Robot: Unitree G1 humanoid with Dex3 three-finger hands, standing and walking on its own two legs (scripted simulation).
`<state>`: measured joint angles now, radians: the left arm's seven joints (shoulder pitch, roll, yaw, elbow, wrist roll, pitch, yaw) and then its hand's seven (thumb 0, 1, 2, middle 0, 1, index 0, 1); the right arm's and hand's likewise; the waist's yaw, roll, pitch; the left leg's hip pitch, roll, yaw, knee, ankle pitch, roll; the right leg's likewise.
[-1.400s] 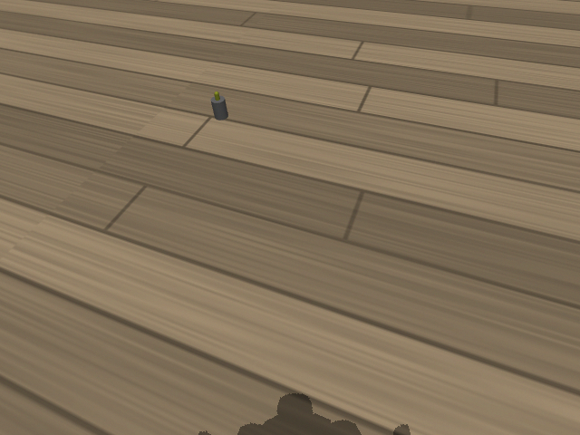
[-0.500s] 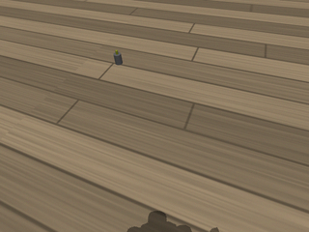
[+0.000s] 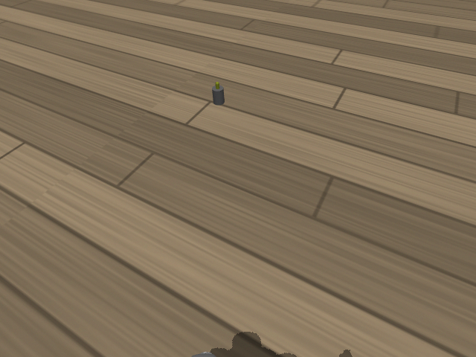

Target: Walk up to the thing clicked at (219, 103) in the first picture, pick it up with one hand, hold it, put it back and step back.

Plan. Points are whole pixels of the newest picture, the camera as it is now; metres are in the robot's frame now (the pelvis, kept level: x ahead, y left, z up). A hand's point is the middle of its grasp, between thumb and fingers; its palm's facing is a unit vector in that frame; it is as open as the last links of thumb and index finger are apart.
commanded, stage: walk up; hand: left
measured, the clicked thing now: (218, 92) +1.95 +0.26 -0.69
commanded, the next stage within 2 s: none
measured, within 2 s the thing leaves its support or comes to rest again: neither
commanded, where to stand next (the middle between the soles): +1.64 +0.04 m, yaw +3 degrees
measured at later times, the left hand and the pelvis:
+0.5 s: hand (120, 240) +0.40 +0.34 -0.14, palm faces -0.10 -0.94 -0.32, open 7.3 cm; pelvis +0.27 +0.07 -0.01, yaw +1 degrees
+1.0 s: hand (128, 183) +0.60 +0.39 -0.17, palm faces +0.05 -0.94 -0.35, open 7.4 cm; pelvis +0.59 +0.09 -0.02, yaw +2 degrees
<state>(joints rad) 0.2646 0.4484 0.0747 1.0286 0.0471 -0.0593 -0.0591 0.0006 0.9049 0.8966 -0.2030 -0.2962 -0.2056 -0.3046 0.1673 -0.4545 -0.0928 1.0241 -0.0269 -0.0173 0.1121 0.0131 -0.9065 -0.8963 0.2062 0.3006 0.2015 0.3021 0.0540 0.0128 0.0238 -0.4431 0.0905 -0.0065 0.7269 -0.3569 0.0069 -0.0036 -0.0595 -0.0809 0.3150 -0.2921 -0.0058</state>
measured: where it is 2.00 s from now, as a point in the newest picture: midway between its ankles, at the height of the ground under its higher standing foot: (240, 192)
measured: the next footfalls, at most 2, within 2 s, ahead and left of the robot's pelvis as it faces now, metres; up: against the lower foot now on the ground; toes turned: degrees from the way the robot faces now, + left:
left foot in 0.10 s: +0.16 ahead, +0.18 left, +0.00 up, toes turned +7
right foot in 0.58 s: +0.53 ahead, -0.06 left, +0.00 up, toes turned -4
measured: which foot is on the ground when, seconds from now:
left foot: up 0.00-0.08, down 0.10-0.62, up 0.64-0.98, down 1.00-1.00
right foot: down 0.00-0.12, up 0.14-0.56, down 0.58-1.00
